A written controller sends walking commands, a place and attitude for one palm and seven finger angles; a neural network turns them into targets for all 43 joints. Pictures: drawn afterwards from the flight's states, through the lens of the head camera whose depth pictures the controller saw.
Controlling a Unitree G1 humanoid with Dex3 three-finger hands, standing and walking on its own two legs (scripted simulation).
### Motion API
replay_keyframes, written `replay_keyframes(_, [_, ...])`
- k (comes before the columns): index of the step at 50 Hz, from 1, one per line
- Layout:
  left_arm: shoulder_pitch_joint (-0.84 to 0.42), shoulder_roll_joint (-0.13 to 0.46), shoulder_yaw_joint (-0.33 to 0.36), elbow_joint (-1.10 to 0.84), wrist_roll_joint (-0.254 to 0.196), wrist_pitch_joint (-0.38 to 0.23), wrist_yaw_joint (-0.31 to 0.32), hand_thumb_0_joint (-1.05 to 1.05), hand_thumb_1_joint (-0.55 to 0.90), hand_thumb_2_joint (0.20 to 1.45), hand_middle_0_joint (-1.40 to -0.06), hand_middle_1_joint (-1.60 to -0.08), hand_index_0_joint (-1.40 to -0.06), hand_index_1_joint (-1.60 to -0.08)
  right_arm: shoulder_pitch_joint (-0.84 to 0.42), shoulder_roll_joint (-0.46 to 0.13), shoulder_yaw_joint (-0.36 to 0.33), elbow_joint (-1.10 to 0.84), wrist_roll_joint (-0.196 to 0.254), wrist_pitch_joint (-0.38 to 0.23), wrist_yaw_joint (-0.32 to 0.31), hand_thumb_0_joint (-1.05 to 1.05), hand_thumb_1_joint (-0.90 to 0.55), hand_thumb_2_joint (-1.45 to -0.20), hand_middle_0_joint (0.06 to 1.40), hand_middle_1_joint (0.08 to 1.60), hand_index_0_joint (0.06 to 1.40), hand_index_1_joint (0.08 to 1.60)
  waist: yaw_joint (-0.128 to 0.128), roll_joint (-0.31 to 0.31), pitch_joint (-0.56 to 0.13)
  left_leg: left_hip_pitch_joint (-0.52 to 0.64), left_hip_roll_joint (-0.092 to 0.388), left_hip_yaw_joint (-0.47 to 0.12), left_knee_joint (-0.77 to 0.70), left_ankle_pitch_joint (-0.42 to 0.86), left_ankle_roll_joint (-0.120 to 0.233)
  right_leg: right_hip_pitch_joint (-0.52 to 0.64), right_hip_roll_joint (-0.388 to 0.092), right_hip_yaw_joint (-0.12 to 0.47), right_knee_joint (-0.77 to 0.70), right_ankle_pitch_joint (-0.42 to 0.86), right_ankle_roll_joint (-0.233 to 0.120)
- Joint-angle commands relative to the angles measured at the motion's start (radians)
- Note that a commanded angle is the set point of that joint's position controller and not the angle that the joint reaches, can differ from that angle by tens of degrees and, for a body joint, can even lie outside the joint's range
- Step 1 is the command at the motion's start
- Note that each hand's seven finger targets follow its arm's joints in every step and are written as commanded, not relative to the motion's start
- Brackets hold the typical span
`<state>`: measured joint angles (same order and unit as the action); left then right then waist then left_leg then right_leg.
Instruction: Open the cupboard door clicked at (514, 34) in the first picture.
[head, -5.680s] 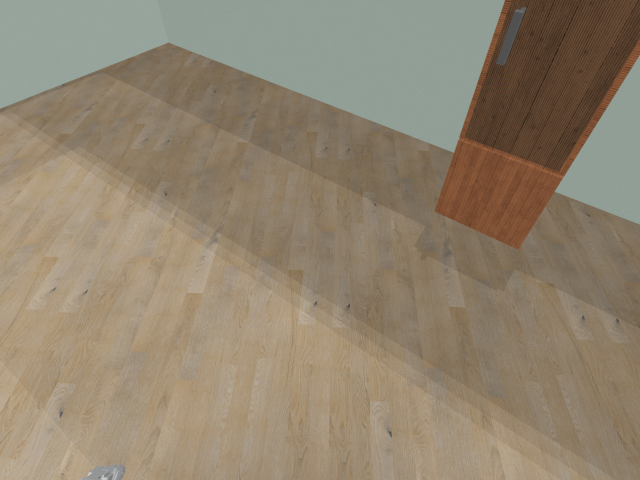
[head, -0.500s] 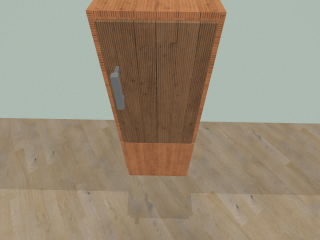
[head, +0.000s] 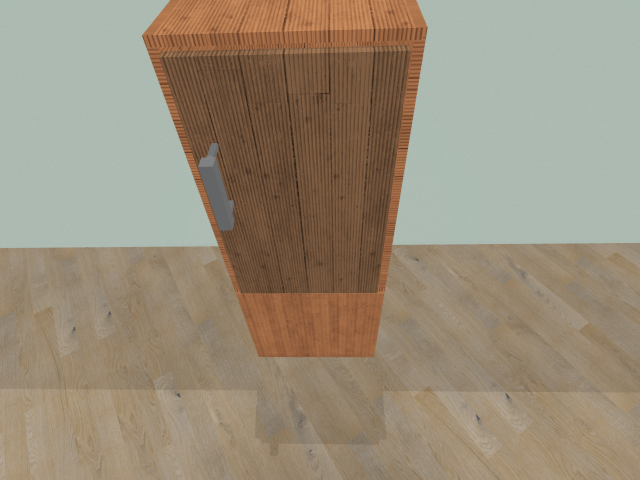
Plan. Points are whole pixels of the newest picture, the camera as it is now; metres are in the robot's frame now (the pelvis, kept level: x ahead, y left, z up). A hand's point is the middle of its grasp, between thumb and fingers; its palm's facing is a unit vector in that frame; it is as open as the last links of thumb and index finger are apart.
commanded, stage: look again from close up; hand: left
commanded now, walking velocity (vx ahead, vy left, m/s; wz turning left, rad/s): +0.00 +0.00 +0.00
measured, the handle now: (220, 187) +0.56 +0.21 +0.03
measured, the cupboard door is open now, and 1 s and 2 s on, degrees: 0 0 0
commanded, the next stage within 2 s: raise the hand with hooked fingers in 1.36 s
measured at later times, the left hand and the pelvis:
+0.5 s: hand out of the picture +0.00 +0.17 -0.17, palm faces +0.04 -0.98 -0.21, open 7.4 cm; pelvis -0.01 -0.01 +0.00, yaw +0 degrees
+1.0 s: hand out of the picture -0.01 +0.17 -0.17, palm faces +0.05 -0.98 -0.19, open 7.3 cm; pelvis -0.01 +0.00 +0.00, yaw +1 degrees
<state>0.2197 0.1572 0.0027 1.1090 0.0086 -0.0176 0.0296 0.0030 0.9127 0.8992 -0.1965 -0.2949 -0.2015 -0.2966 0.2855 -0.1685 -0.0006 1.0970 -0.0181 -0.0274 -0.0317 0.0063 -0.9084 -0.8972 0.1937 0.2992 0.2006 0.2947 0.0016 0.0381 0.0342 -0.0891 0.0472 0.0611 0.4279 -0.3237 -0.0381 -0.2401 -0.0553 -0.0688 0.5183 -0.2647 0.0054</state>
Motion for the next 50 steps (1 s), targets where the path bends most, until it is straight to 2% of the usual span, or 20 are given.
replay_keyframes(1, [0.050, 0.131, 0.031, -0.029, 0.004, -0.016, 0.003, 0.000, 0.900, 0.900, -0.200, -0.300, -0.200, -0.300, 0.068, -0.077, -0.012, -0.021, 0.001, -0.008, -0.003, 0.000, -0.900, -0.900, 0.200, 0.300, 0.200, 0.300, 0.002, -0.054, -0.007, -0.081, 0.060, -0.037, -0.065, 0.234, 0.048, 0.087, -0.071, 0.073, -0.072, 0.322, -0.043])
replay_keyframes(7, [0.043, 0.136, 0.032, -0.030, 0.003, -0.015, 0.002, 0.000, 0.900, 0.900, -0.200, -0.300, -0.200, -0.300, 0.059, -0.082, -0.012, -0.012, 0.001, -0.005, -0.003, 0.000, -0.900, -0.900, 0.200, 0.300, 0.200, 0.300, 0.003, -0.039, 0.004, -0.083, 0.060, -0.034, -0.065, 0.218, 0.042, 0.082, -0.071, 0.079, -0.092, 0.305, -0.045])
replay_keyframes(9, [0.043, 0.138, 0.033, -0.028, 0.003, -0.016, 0.001, 0.000, 0.900, 0.900, -0.200, -0.300, -0.200, -0.300, 0.065, -0.081, -0.012, -0.009, 0.001, -0.004, -0.003, 0.000, -0.900, -0.900, 0.200, 0.300, 0.200, 0.300, 0.000, -0.052, -0.008, -0.076, 0.061, -0.032, -0.066, 0.213, 0.041, 0.087, -0.073, 0.080, -0.097, 0.304, -0.047])
replay_keyframes(12, [0.041, 0.132, 0.031, -0.028, 0.004, -0.013, 0.001, 0.000, 0.900, 0.900, -0.200, -0.300, -0.200, -0.300, 0.061, -0.079, -0.012, -0.003, 0.001, -0.003, -0.004, 0.000, -0.900, -0.900, 0.200, 0.300, 0.200, 0.300, 0.002, -0.034, 0.020, -0.089, 0.063, -0.033, -0.074, 0.201, 0.041, 0.073, -0.066, 0.081, -0.108, 0.268, -0.046])
replay_keyframes(15, [0.050, 0.134, 0.031, -0.024, 0.003, -0.014, 0.000, 0.000, 0.900, 0.900, -0.200, -0.300, -0.200, -0.300, 0.062, -0.077, -0.011, -0.004, 0.001, -0.002, -0.003, 0.000, -0.900, -0.900, 0.200, 0.300, 0.200, 0.300, 0.003, -0.048, 0.010, -0.081, 0.062, -0.032, -0.072, 0.188, 0.039, 0.073, -0.069, 0.084, -0.118, 0.254, -0.047])
replay_keyframes(17, [0.051, 0.132, 0.031, -0.026, 0.003, -0.012, 0.000, 0.000, 0.900, 0.900, -0.200, -0.300, -0.200, -0.300, 0.066, -0.075, -0.011, 0.001, 0.001, -0.002, -0.003, 0.000, -0.900, -0.900, 0.200, 0.300, 0.200, 0.300, 0.002, -0.033, 0.014, -0.084, 0.060, -0.033, -0.075, 0.183, 0.039, 0.072, -0.066, 0.083, -0.123, 0.234, -0.045])
replay_keyframes(21, [0.054, 0.123, 0.029, -0.024, 0.003, -0.009, -0.001, 0.000, 0.900, 0.900, -0.200, -0.300, -0.200, -0.300, 0.073, -0.061, -0.009, 0.006, 0.002, 0.000, -0.003, 0.000, -0.900, -0.900, 0.200, 0.300, 0.200, 0.300, 0.003, -0.046, 0.033, -0.095, 0.063, -0.036, -0.084, 0.159, 0.040, 0.060, -0.061, 0.082, -0.136, 0.186, -0.044])
replay_keyframes(25, [0.063, 0.120, 0.029, -0.022, 0.002, -0.010, -0.002, 0.000, 0.900, 0.900, -0.200, -0.300, -0.200, -0.300, 0.083, -0.061, -0.008, 0.009, 0.001, -0.003, -0.003, 0.000, -0.900, -0.900, 0.200, 0.300, 0.200, 0.300, 0.004, -0.034, 0.021, -0.098, 0.061, -0.036, -0.085, 0.162, 0.040, 0.064, -0.062, 0.083, -0.137, 0.174, -0.044])
replay_keyframes(27, [0.065, 0.116, 0.027, -0.022, 0.003, -0.009, -0.001, 0.000, 0.900, 0.900, -0.200, -0.300, -0.200, -0.300, 0.085, -0.057, -0.008, 0.012, 0.002, -0.001, -0.002, 0.000, -0.900, -0.900, 0.200, 0.300, 0.200, 0.300, 0.005, -0.040, 0.038, -0.109, 0.061, -0.037, -0.087, 0.148, 0.041, 0.056, -0.058, 0.082, -0.142, 0.150, -0.042])
replay_keyframes(35, [0.083, 0.101, 0.026, -0.016, 0.002, -0.008, -0.001, 0.000, 0.900, 0.900, -0.200, -0.300, -0.200, -0.300, 0.104, -0.049, -0.007, 0.019, 0.002, -0.006, -0.004, 0.000, -0.900, -0.900, 0.200, 0.300, 0.200, 0.300, 0.007, -0.025, 0.023, -0.112, 0.065, -0.042, -0.089, 0.178, 0.043, 0.073, -0.056, 0.068, -0.121, 0.181, -0.042])
replay_keyframes(37, [0.086, 0.093, 0.025, -0.016, 0.003, -0.006, 0.000, 0.000, 0.900, 0.900, -0.200, -0.300, -0.200, -0.300, 0.106, -0.043, -0.007, 0.022, 0.002, -0.006, -0.005, 0.000, -0.900, -0.900, 0.200, 0.300, 0.200, 0.300, 0.010, -0.012, 0.043, -0.122, 0.065, -0.043, -0.092, 0.173, 0.045, 0.064, -0.055, 0.064, -0.122, 0.167, -0.039])
replay_keyframes(40, [0.090, 0.094, 0.026, -0.014, 0.002, -0.007, 0.000, 0.000, 0.900, 0.900, -0.200, -0.300, -0.200, -0.300, 0.113, -0.040, -0.006, 0.023, 0.002, -0.006, -0.005, 0.000, -0.900, -0.900, 0.200, 0.300, 0.200, 0.300, 0.009, -0.028, 0.030, -0.120, 0.064, -0.044, -0.090, 0.183, 0.046, 0.075, -0.056, 0.062, -0.116, 0.177, -0.040])
replay_keyframes(41, [0.089, 0.088, 0.026, -0.014, 0.004, -0.005, 0.000, 0.000, 0.900, 0.900, -0.200, -0.300, -0.200, -0.300, 0.111, -0.034, -0.007, 0.024, 0.003, -0.005, -0.006, 0.000, -0.900, -0.900, 0.200, 0.300, 0.200, 0.300, 0.010, -0.038, 0.046, -0.121, 0.066, -0.046, -0.093, 0.179, 0.047, 0.066, -0.053, 0.059, -0.116, 0.172, -0.038])
replay_keyframes(43, [0.094, 0.086, 0.026, -0.013, 0.003, -0.006, 0.001, 0.000, 0.900, 0.900, -0.200, -0.300, -0.200, -0.300, 0.113, -0.036, -0.007, 0.025, 0.002, -0.007, -0.006, 0.000, -0.900, -0.900, 0.200, 0.300, 0.200, 0.300, 0.011, -0.019, 0.034, -0.118, 0.066, -0.046, -0.089, 0.196, 0.048, 0.072, -0.056, 0.057, -0.110, 0.185, -0.039])
replay_keyframes(46, [0.097, 0.085, 0.025, -0.011, 0.004, -0.007, 0.001, 0.000, 0.900, 0.900, -0.200, -0.300, -0.200, -0.300, 0.113, -0.030, -0.009, 0.026, 0.003, -0.006, -0.007, 0.000, -0.900, -0.900, 0.200, 0.300, 0.200, 0.300, 0.010, -0.038, 0.037, -0.113, 0.064, -0.044, -0.086, 0.191, 0.048, 0.070, -0.057, 0.059, -0.112, 0.194, -0.039])
replay_keyframes(50, [0.101, 0.081, 0.025, -0.008, 0.003, -0.007, 0.001, 0.000, 0.900, 0.900, -0.200, -0.300, -0.200, -0.300, 0.111, -0.030, -0.010, 0.026, 0.002, -0.005, -0.007, 0.000, -0.900, -0.900, 0.200, 0.300, 0.200, 0.300, 0.008, -0.029, 0.043, -0.114, 0.062, -0.044, -0.083, 0.191, 0.048, 0.061, -0.058, 0.062, -0.114, 0.191, -0.039])
